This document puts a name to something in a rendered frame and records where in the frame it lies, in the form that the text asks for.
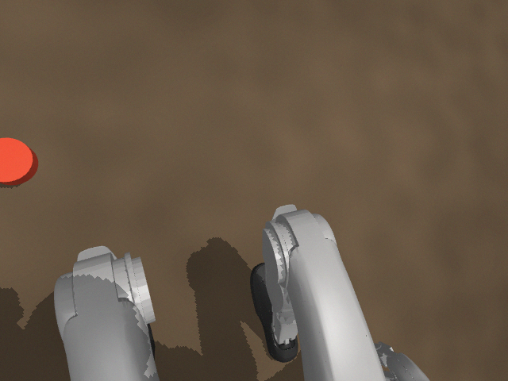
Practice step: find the right robot hand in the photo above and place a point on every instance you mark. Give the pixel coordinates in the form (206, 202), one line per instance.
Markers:
(401, 367)

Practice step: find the right robot foot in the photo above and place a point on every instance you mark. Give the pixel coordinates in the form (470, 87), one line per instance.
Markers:
(280, 352)

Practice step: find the tin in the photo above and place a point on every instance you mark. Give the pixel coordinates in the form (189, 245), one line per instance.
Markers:
(18, 162)

